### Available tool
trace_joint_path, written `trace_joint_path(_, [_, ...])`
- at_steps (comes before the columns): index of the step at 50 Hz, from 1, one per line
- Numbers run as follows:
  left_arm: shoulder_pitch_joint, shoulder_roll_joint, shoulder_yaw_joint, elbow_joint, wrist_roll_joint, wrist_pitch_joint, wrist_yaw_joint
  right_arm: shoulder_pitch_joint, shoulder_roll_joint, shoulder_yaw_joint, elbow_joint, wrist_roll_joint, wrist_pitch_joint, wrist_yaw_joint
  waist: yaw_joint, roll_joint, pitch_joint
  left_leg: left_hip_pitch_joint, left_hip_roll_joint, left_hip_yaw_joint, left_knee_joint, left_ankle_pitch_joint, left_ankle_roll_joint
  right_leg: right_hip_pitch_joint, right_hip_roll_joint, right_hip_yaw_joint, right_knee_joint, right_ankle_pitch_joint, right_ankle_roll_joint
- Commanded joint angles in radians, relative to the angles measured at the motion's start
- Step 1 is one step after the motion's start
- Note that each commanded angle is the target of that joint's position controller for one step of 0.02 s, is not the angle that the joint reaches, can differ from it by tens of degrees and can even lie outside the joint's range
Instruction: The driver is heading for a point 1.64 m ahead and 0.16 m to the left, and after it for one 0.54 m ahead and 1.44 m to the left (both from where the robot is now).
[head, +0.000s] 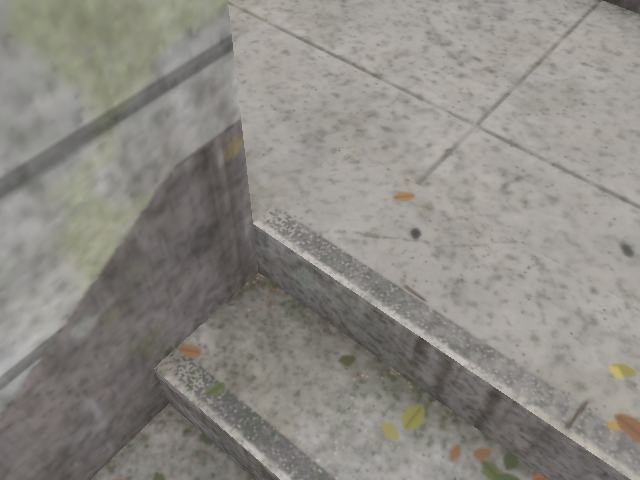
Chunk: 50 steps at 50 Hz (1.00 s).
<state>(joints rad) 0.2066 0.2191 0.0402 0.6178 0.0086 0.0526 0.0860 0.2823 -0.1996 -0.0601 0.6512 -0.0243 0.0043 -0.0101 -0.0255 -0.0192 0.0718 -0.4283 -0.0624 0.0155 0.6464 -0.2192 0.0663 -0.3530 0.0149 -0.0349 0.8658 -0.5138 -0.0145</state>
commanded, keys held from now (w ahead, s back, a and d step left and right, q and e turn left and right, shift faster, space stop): w+q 0.52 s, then w+e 0.48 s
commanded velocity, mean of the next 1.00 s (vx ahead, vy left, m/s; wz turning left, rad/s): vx -0.01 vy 0.01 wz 0.23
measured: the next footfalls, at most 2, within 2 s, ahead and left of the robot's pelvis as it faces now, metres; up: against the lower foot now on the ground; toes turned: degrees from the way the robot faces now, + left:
right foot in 0.18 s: +0.02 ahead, -0.12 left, +0.00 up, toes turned +8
left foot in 0.60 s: +0.07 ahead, +0.11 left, +0.00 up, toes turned +21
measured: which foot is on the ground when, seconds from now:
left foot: down 0.00-0.18, up 0.20-0.58, down 0.60-1.00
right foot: up 0.00-0.16, down 0.18-0.62, up 0.64-1.00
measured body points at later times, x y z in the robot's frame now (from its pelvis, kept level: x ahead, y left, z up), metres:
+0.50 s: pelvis -0.03 -0.03 +0.01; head +0.03 -0.02 +0.46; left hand +0.01 +0.26 -0.09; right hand +0.22 -0.23 -0.09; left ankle -0.02 +0.09 -0.64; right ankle -0.02 -0.12 -0.72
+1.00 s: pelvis -0.02 -0.03 +0.01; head -0.01 -0.04 +0.46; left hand +0.09 +0.28 -0.06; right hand +0.19 -0.23 -0.08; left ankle +0.03 +0.09 -0.72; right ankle -0.03 -0.13 -0.67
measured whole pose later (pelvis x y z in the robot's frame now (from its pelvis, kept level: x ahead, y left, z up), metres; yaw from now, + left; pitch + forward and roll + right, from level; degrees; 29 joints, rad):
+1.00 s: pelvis -0.02 -0.03 +0.01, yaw +13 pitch +0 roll +3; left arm 0.13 0.29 0.08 0.62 0.02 0.08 -0.02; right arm 0.23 -0.22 -0.04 0.61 -0.03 -0.05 -0.02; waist 0.01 -0.02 0.01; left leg -0.32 0.00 0.18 0.45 -0.13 0.05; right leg -0.41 -0.01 0.02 1.01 -0.53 0.02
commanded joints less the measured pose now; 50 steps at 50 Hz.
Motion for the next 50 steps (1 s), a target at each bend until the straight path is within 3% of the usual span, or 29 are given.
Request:
trace_joint_path(1, [-0.061,0.053,0.008,-0.126,0.001,-0.01,-0.011,0.056,-0.156,-0.042,-0.1,-0.021,-0.018,-0.017,-0.047,0.152,-0.169,0.204,0.359,-0.57,-0.328,0.201,0.271,-0.206,0.023,0.132,0.38,-0.107,0.008])
trace_joint_path(3, [-0.078,0.063,0.006,-0.14,0.027,-0.024,-0.032,-0.047,-0.13,-0.024,-0.137,-0.025,-0.033,-0.028,0.014,0.067,-0.186,0.158,0.271,-0.439,-0.322,0.091,0.193,-0.162,-0.008,0.131,0.32,-0.05,0.022])
trace_joint_path(6, [-0.039,0.067,0.003,-0.118,0.01,-0.003,-0.035,-0.073,-0.155,-0.04,-0.123,-0.012,-0.028,0.005,0.038,0.147,-0.145,0.104,0.14,-0.304,-0.371,0.087,0.092,0.021,0.041,0.029,-0.082,-0.069,0.024])
trace_joint_path(8, [0.125,0.071,0.007,-0.058,0.008,0.008,-0.04,-0.124,-0.159,-0.055,-0.117,0.015,-0.019,0.03,0.121,0.192,-0.116,-0.034,0.048,-0.219,-0.308,0.11,-0.01,0.273,0.079,-0.023,-0.428,0.13,-0.009])
trace_joint_path(9, [0.141,0.138,0.021,-0.05,0.029,0.008,-0.034,-0.141,-0.121,-0.047,-0.129,0.027,-0.024,0.042,0.123,0.081,-0.063,-0.184,-0.013,-0.154,-0.18,0.027,-0.075,0.347,-0.041,0.098,-0.518,0.147,-0.05])
trace_joint_path(10, [0.058,0.222,0.034,-0.089,0.045,0.012,-0.028,-0.11,-0.068,-0.027,-0.158,0.042,-0.026,0.05,0.084,-0.242,-0.081,-0.35,-0.1,-0.053,0.113,-0.26,-0.103,0.36,-0.346,0.427,-0.594,0.066,-0.135])
trace_joint_path(11, [-0.01,0.222,0.04,-0.12,0.039,0.016,-0.032,-0.132,-0.127,-0.033,-0.172,-0.014,-0.016,0.048,0.087,-0.252,-0.062,-0.332,-0.067,-0.084,0.357,-0.34,-0.118,0.153,-0.433,0.538,-0.603,0.222,-0.211])
trace_joint_path(12, [-0.06,0.157,0.019,-0.132,0.043,-0.005,-0.014,-0.114,-0.111,-0.028,-0.169,-0.024,-0.011,0.051,0.036,-0.192,-0.044,-0.286,-0.039,-0.157,0.508,-0.267,-0.106,0.103,-0.396,0.487,-0.586,0.301,-0.231])
trace_joint_path(13, [-0.143,0.118,0.016,-0.127,0.038,-0.016,-0.013,-0.078,-0.119,-0.031,-0.134,0.004,-0.001,0.046,-0.014,-0.11,-0.001,-0.31,-0.034,-0.125,0.575,-0.168,-0.112,0.1,-0.296,0.338,-0.56,0.276,-0.222])
trace_joint_path(14, [-0.16,0.099,0.011,-0.13,0.046,-0.029,-0.015,-0.077,-0.141,-0.038,-0.108,0.013,0.002,0.057,-0.006,-0.096,-0.011,-0.32,-0.038,-0.097,0.56,-0.144,-0.128,0.14,-0.246,0.257,-0.541,0.294,-0.209])
trace_joint_path(16, [-0.1,0.125,0.025,-0.12,0.033,-0.02,-0.009,-0.101,-0.158,-0.048,-0.125,0.02,0.013,0.073,0.028,-0.113,-0.016,-0.361,-0.038,-0.086,0.595,-0.131,-0.156,0.218,-0.262,0.228,-0.502,0.392,-0.232])
trace_joint_path(17, [-0.053,0.123,0.028,-0.099,0.034,-0.013,-0.015,-0.109,-0.171,-0.051,-0.125,-0.002,0.011,0.07,0.041,-0.108,-0.021,-0.357,-0.043,-0.059,0.582,-0.09,-0.173,0.227,-0.221,0.169,-0.504,0.318,-0.226])
trace_joint_path(20, [0.002,0.141,0.047,-0.104,0.048,-0.012,-0.001,-0.153,-0.162,-0.051,-0.133,-0.01,0.009,0.071,0.102,-0.135,-0.058,-0.391,-0.044,-0.04,0.559,-0.069,-0.198,0.331,-0.271,0.163,-0.437,0.444,-0.247])
trace_joint_path(24, [0.018,0.151,0.057,-0.084,0.047,-0.027,-0.002,-0.189,-0.129,-0.041,-0.175,-0.023,0.003,0.054,0.104,-0.11,-0.063,-0.377,0.006,-0.041,0.468,-0.067,-0.186,0.353,-0.314,0.148,-0.377,0.55,-0.229])
trace_joint_path(25, [0.027,0.135,0.054,-0.066,0.047,-0.034,0.002,-0.193,-0.101,-0.027,-0.182,-0.017,-0.002,0.056,0.106,-0.079,-0.072,-0.35,0.03,-0.017,0.341,-0.057,-0.171,0.371,-0.29,0.124,-0.385,0.462,-0.197])
trace_joint_path(28, [-0.04,0.142,0.059,-0.056,0.049,-0.051,-0.021,-0.164,-0.084,-0.01,-0.205,0.017,-0.008,0.067,0.072,-0.129,-0.1,-0.095,0.039,-0.01,0.015,-0.021,-0.139,0.269,-0.249,0.099,-0.324,0.462,-0.138])
trace_joint_path(29, [-0.038,0.129,0.051,-0.06,0.036,-0.047,-0.028,-0.111,-0.097,-0.015,-0.156,0.028,-0.007,0.069,0.059,-0.059,-0.141,0.048,-0.006,0.073,-0.145,0.037,-0.124,0.223,-0.198,0.036,-0.253,0.389,-0.127])
trace_joint_path(30, [-0.056,0.115,0.04,-0.052,0.031,-0.037,-0.041,-0.038,-0.065,-0.009,-0.117,0.024,-0.005,0.059,0.023,-0.015,-0.156,0.197,-0.022,0.124,-0.299,0.196,-0.098,0.152,-0.166,-0.001,-0.167,0.32,-0.118])
trace_joint_path(31, [0.019,0.052,0.02,-0.012,0.017,-0.036,-0.075,-0.039,-0.052,0.01,-0.125,0.001,-0.019,0.053,0.042,0.164,-0.229,0.481,0.055,0.028,-0.15,0.094,-0.079,-0.067,-0.107,-0.059,-0.182,0.116,-0.023])
trace_joint_path(32, [-0.031,0.022,-0.003,-0.029,0.005,-0.034,-0.093,0.03,-0.053,0.018,-0.148,0.004,-0.022,0.042,-0.047,0.35,-0.264,0.46,0.286,-0.294,-0.304,0.007,0.001,-0.131,-0.04,-0.089,-0.119,-0.069,0.042])
trace_joint_path(33, [-0.031,0.06,0.007,-0.006,0.009,-0.023,-0.083,0.059,-0.019,0.035,-0.133,-0.012,-0.028,0.021,-0.051,0.281,-0.2,0.372,0.346,-0.417,-0.41,-0.096,0.036,-0.094,-0.043,0.022,-0.052,-0.103,0.042])
trace_joint_path(34, [-0.039,0.097,0.019,0.007,0.01,-0.01,-0.088,-0.02,-0.04,0.035,-0.145,-0.02,-0.03,0.011,-0.01,0.229,-0.144,0.304,0.343,-0.393,-0.422,-0.097,0.051,-0.047,-0.054,0.081,-0.073,-0.055,0.038])
trace_joint_path(36, [-0.073,0.101,0.029,0.005,0.007,-0.005,-0.103,-0.069,-0.068,0.034,-0.134,-0.022,-0.035,-0.005,0.023,0.153,-0.135,0.31,0.287,-0.29,-0.378,-0.044,0.038,-0.045,-0.025,0.069,-0.061,0.028,0.043])
trace_joint_path(38, [-0.079,0.126,0.042,0.012,0.015,-0.016,-0.099,-0.062,-0.098,0.022,-0.128,-0.022,-0.047,-0.01,0.012,0.07,-0.149,0.319,0.301,-0.26,-0.375,0.066,0.072,-0.096,-0.006,0.075,0.082,0.039,0.048])
trace_joint_path(39, [-0.078,0.117,0.043,0.014,0.005,-0.017,-0.098,-0.05,-0.11,0.014,-0.121,-0.027,-0.051,-0.015,0.012,0.047,-0.16,0.318,0.319,-0.249,-0.373,0.101,0.08,-0.116,-0.004,0.087,0.164,0.018,0.049])
trace_joint_path(42, [-0.07,0.11,0.046,-0.008,0.021,-0.007,-0.097,-0.072,-0.1,0.017,-0.123,-0.015,-0.059,-0.014,0.035,0.061,-0.124,0.227,0.329,-0.191,-0.377,0.156,0.122,-0.153,-0.011,0.086,0.34,0.054,0.064])
trace_joint_path(44, [-0.068,0.146,0.059,-0.024,0.028,0.01,-0.093,-0.096,-0.081,0.022,-0.131,-0.012,-0.062,-0.012,0.037,0.093,-0.137,0.212,0.318,-0.154,-0.38,0.152,0.144,-0.176,-0.009,0.074,0.367,0.061,0.07])
trace_joint_path(45, [-0.058,0.14,0.061,-0.03,0.026,0.012,-0.093,-0.078,-0.097,0.011,-0.121,-0.006,-0.065,-0.015,0.041,0.114,-0.131,0.191,0.323,-0.142,-0.384,0.148,0.148,-0.162,-0.017,0.081,0.368,0.055,0.066])
trace_joint_path(50, [-0.021,0.141,0.055,-0.054,0.014,0.02,-0.108,-0.111,-0.136,-0.013,-0.119,-0.008,-0.071,-0.007,0.085,0.144,-0.15,0.137,0.31,-0.053,-0.382,0.001,0.087,0.044,-0.051,0.032,-0.04,-0.064,0.001])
